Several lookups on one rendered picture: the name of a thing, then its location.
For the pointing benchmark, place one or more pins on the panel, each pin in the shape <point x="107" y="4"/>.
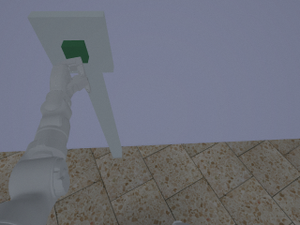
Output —
<point x="53" y="27"/>

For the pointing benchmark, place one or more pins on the left robot forearm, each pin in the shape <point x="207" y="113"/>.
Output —
<point x="53" y="131"/>

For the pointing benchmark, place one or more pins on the robot left upper arm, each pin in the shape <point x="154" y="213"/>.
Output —
<point x="35" y="186"/>

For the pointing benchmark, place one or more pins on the button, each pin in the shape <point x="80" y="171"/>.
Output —
<point x="75" y="48"/>

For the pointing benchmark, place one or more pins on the left robot hand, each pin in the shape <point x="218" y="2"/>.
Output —
<point x="61" y="80"/>

